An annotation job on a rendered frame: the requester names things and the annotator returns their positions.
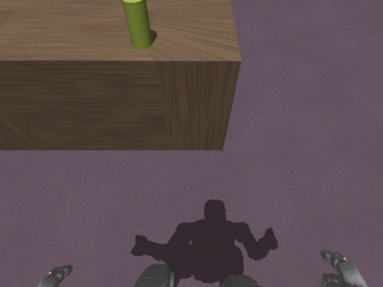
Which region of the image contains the left robot hand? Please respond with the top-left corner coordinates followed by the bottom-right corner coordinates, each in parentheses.
top-left (37, 265), bottom-right (72, 287)

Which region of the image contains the bottle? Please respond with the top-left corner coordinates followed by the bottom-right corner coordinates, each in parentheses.
top-left (121, 0), bottom-right (152, 50)

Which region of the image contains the right robot hand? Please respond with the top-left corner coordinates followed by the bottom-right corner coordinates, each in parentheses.
top-left (318, 250), bottom-right (367, 287)

